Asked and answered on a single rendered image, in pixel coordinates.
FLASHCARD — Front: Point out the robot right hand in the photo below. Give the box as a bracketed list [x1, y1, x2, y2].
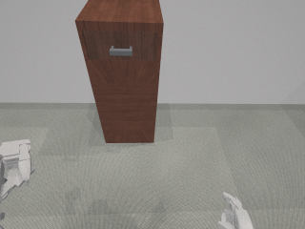
[218, 192, 254, 229]

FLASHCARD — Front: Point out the cabinet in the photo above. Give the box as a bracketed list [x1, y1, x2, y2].
[74, 0, 164, 143]

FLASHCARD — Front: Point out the handle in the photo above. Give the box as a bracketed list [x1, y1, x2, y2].
[109, 46, 132, 56]

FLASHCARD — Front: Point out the drawer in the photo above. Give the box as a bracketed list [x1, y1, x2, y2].
[83, 30, 157, 61]

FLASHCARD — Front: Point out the robot left hand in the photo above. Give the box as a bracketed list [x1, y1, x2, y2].
[0, 139, 35, 203]

